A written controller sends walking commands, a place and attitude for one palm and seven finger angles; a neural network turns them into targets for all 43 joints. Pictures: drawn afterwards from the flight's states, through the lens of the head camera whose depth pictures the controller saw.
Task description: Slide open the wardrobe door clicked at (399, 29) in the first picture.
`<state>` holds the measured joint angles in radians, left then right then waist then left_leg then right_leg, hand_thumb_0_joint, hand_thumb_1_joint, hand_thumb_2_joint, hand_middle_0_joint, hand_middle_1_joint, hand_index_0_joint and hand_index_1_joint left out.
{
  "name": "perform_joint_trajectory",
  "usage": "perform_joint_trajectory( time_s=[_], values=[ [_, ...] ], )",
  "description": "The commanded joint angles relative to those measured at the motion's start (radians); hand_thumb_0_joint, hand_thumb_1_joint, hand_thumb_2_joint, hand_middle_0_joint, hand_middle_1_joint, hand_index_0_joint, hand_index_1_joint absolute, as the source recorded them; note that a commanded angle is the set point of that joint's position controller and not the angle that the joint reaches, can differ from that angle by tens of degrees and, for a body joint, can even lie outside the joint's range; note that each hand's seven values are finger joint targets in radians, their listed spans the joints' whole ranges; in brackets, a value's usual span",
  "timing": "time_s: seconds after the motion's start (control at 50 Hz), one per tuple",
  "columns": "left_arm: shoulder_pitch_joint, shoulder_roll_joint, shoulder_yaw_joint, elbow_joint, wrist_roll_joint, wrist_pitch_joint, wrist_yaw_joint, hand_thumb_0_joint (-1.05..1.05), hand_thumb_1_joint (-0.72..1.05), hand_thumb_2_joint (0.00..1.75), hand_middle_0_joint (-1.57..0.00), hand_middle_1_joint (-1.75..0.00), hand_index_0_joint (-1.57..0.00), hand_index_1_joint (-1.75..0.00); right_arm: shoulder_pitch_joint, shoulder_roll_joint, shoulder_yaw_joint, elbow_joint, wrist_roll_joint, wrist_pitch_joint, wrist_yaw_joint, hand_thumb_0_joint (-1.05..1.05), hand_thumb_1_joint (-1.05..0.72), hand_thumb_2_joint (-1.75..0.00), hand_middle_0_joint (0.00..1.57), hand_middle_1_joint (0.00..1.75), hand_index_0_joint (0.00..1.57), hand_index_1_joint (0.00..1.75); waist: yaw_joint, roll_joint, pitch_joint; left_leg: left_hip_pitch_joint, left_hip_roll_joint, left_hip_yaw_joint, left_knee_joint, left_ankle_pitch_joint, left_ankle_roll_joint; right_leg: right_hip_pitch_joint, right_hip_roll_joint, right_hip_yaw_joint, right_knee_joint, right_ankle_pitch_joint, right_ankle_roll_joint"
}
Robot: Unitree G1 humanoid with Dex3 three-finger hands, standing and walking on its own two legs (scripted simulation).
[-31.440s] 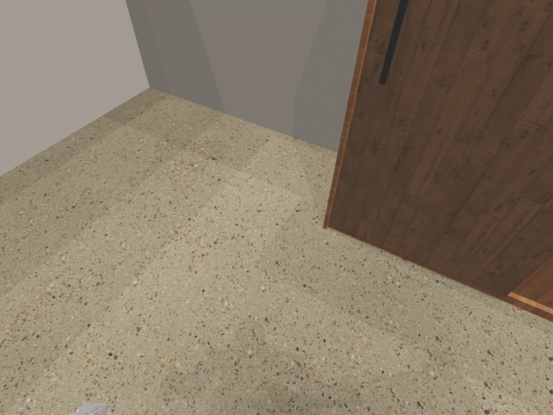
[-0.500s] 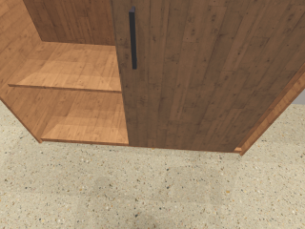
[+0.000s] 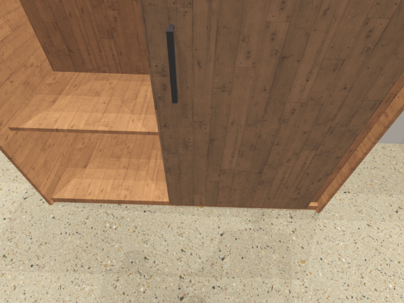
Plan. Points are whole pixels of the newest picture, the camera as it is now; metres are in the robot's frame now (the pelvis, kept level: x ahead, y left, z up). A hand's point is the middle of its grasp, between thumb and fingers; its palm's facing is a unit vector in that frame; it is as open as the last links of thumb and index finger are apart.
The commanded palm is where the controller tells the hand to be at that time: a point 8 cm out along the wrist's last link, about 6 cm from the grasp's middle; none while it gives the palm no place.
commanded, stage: let the arm hang, fingers relaxed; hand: left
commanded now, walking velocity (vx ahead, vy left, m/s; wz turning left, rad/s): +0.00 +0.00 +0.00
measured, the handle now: (173, 66) +0.69 +0.12 +0.11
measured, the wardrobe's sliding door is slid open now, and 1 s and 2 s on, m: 0.66 0.66 0.66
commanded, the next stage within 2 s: look to check the result in 0.06 s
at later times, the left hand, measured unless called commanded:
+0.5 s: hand out of the picture +0.03 +0.19 -0.17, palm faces +0.01 -0.97 -0.23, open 7.3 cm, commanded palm none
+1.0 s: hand out of the picture +0.09 +0.22 -0.16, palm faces +0.00 -0.95 -0.30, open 7.3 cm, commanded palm none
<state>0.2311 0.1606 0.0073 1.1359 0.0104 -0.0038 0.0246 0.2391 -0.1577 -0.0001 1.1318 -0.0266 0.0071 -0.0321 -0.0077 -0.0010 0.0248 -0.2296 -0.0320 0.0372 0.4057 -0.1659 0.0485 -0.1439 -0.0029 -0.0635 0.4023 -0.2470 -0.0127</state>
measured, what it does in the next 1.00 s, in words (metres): stands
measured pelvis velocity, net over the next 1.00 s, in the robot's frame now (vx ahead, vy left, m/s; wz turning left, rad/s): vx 0.02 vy -0.01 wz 0.00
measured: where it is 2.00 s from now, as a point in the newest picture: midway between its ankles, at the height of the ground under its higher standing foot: outside the picture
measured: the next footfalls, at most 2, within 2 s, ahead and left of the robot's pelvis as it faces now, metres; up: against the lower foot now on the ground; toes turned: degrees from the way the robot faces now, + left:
none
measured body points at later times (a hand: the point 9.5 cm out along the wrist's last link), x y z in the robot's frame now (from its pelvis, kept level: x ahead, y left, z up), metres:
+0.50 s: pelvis +0.01 +0.00 +0.00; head +0.03 +0.00 +0.45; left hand +0.03 +0.25 -0.15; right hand +0.05 -0.25 -0.15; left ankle +0.03 +0.09 -0.74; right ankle -0.02 -0.11 -0.74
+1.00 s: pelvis +0.02 -0.01 +0.00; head +0.04 -0.01 +0.45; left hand +0.09 +0.27 -0.14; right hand +0.09 -0.29 -0.14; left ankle +0.03 +0.09 -0.74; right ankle -0.02 -0.11 -0.74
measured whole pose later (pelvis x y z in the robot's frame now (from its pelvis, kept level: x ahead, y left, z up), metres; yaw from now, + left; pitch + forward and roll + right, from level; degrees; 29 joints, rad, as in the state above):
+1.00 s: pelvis +0.02 -0.01 +0.00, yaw +0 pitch -1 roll +0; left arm 0.13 0.29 0.02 1.14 0.01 -0.02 0.01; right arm 0.12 -0.29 0.00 1.14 -0.02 0.00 -0.02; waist 0.00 0.00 0.05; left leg -0.15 -0.03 0.03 0.33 -0.16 0.03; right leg -0.06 0.00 -0.07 0.31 -0.24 -0.02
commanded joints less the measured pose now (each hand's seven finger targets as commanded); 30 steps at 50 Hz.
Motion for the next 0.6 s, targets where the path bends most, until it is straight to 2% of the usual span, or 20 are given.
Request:
perform_joint_trajectory(
  time_s=[0.0,0.06,0.12,0.24,0.3,0.34,0.52,0.58],
  values=[
    [0.062,0.119,0.022,-0.019,0.000,-0.009,0.006,0.00,0.90,0.90,-0.20,-0.30,-0.20,-0.30,0.036,-0.115,-0.013,-0.029,0.006,-0.017,-0.007,0.00,-0.90,-0.90,0.20,0.30,0.20,0.30,0.004,0.023,0.027,0.005,0.137,-0.149,-0.103,0.047,0.000,-0.024,-0.102,0.094,-0.084,0.035,-0.027],
    [0.055,0.129,0.022,-0.021,0.000,-0.012,0.006,0.00,0.90,0.90,-0.20,-0.30,-0.20,-0.30,0.029,-0.123,-0.016,-0.030,0.007,-0.018,-0.006,0.00,-0.90,-0.90,0.20,0.30,0.20,0.30,0.002,0.004,0.022,0.026,0.135,-0.141,-0.092,0.072,-0.002,-0.026,-0.107,0.095,-0.093,0.046,-0.027],
    [0.048,0.134,0.022,-0.020,-0.001,-0.011,0.005,0.00,0.90,0.90,-0.20,-0.30,-0.20,-0.30,0.022,-0.133,-0.016,-0.026,0.006,-0.016,-0.006,0.00,-0.90,-0.90,0.20,0.30,0.20,0.30,0.001,0.010,0.039,0.024,0.135,-0.145,-0.103,0.045,-0.002,-0.035,-0.106,0.096,-0.099,0.024,-0.028],
    [0.038,0.159,0.026,-0.021,0.000,-0.018,0.005,0.00,0.90,0.90,-0.20,-0.30,-0.20,-0.30,0.003,-0.159,-0.021,-0.031,0.010,-0.021,-0.005,0.00,-0.90,-0.90,0.20,0.30,0.20,0.30,0.001,-0.007,-0.006,0.069,0.139,-0.141,-0.083,0.131,0.001,-0.010,-0.113,0.098,-0.101,0.083,-0.030],
    [0.028,0.162,0.025,-0.017,-0.001,-0.017,0.004,0.00,0.90,0.90,-0.20,-0.30,-0.20,-0.30,-0.012,-0.165,-0.020,-0.026,0.009,-0.021,-0.006,0.00,-0.90,-0.90,0.20,0.30,0.20,0.30,0.000,0.015,0.000,0.074,0.141,-0.139,-0.088,0.129,-0.001,-0.011,-0.115,0.095,-0.103,0.077,-0.028],
    [0.026,0.176,0.026,-0.019,0.000,-0.018,0.004,0.00,0.90,0.90,-0.20,-0.30,-0.20,-0.30,-0.020,-0.174,-0.021,-0.030,0.011,-0.020,-0.005,0.00,-0.90,-0.90,0.20,0.30,0.20,0.30,0.002,-0.001,0.006,0.079,0.142,-0.141,-0.088,0.132,0.000,-0.012,-0.114,0.095,-0.110,0.078,-0.028],
    [-0.014,0.207,0.027,-0.019,-0.001,-0.019,0.000,0.00,0.90,0.90,-0.20,-0.30,-0.20,-0.30,-0.057,-0.210,-0.020,-0.028,0.010,-0.023,-0.003,0.00,-0.90,-0.90,0.20,0.30,0.20,0.30,0.002,0.013,0.008,0.084,0.144,-0.146,-0.104,0.136,-0.004,0.003,-0.119,0.101,-0.124,0.084,-0.029],
    [-0.025,0.224,0.030,-0.024,-0.001,-0.022,-0.002,0.00,0.90,0.90,-0.20,-0.30,-0.20,-0.30,-0.071,-0.226,-0.022,-0.033,0.010,-0.026,-0.001,0.00,-0.90,-0.90,0.20,0.30,0.20,0.30,0.002,0.017,-0.013,0.094,0.147,-0.146,-0.104,0.152,-0.004,0.018,-0.123,0.103,-0.127,0.099,-0.031]
  ],
)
